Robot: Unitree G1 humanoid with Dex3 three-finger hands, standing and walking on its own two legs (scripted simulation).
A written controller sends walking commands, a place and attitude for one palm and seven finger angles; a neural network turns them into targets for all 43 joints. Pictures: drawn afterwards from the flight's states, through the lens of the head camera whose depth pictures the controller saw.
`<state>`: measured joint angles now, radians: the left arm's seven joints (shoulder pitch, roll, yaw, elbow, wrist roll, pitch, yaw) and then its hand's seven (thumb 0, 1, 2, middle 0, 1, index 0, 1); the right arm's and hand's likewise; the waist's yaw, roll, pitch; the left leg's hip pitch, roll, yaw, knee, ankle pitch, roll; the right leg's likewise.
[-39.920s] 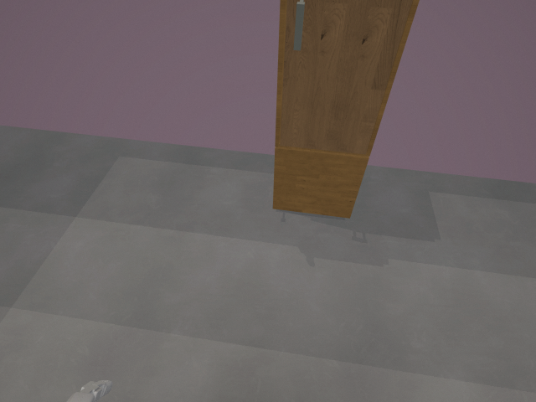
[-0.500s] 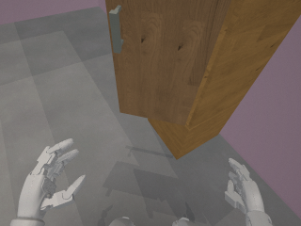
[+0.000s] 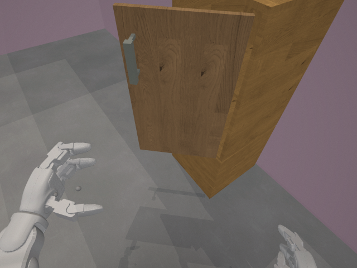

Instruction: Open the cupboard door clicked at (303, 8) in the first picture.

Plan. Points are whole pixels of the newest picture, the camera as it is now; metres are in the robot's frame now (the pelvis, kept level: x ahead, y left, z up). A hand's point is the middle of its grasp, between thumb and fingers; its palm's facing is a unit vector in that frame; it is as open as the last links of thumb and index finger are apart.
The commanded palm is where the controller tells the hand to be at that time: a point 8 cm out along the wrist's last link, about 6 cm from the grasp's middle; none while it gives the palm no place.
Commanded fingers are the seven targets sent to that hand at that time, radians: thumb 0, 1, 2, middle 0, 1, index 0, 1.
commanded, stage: raise the hand with hooked fingers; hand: left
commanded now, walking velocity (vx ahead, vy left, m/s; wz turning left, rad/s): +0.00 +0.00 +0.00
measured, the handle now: (133, 59) +0.60 +0.18 +0.15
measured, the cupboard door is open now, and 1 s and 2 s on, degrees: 46 46 46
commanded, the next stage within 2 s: move the hooked fingers beside the handle in 1.02 s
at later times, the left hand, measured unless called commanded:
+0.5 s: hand (51, 134) +0.30 +0.26 +0.18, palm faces +0.04 -1.00 -0.08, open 14.0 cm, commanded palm +0.27 +0.30 +0.17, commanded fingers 0.00 -0.50 0.30 -0.30 -1.20 -0.30 -1.20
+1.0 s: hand (63, 134) +0.30 +0.24 +0.17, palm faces +0.02 -1.00 -0.07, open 14.0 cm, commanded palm +0.27 +0.29 +0.17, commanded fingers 0.00 -0.50 0.30 -0.30 -1.20 -0.30 -1.20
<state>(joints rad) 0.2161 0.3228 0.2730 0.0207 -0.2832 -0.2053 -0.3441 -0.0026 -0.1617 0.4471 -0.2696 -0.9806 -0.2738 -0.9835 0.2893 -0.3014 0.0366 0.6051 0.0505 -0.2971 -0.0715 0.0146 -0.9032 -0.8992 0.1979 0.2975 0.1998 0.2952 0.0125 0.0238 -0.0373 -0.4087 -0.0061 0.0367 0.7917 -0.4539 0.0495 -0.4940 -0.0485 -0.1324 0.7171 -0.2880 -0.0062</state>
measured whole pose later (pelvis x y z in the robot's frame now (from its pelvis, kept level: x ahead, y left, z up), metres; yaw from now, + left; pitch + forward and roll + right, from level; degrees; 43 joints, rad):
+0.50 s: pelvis +0.01 -0.02 +0.02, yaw +0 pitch +0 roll -1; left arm -0.12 0.45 0.45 0.24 -0.33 -0.03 -0.48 -0.01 -0.50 0.30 -0.30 -1.20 -0.30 -1.20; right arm 0.25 -0.27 0.09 0.61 0.06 -0.24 -0.10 0.01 -0.90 -0.90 0.20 0.30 0.20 0.30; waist 0.04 0.04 -0.01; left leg -0.20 0.01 0.03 0.58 -0.37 0.02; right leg -0.30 -0.02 -0.14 0.53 -0.23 -0.03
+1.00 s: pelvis +0.01 -0.03 +0.02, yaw -1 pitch -1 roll +0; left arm -0.16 0.45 0.45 0.30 -0.32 0.00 -0.49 -0.02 -0.50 0.30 -0.30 -1.20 -0.30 -1.20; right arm 0.25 -0.29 0.07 0.59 0.07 -0.23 -0.10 0.01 -0.90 -0.90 0.20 0.30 0.20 0.30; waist 0.04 0.04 0.00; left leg -0.19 0.01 0.04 0.54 -0.34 0.01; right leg -0.30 -0.01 -0.13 0.52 -0.21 -0.04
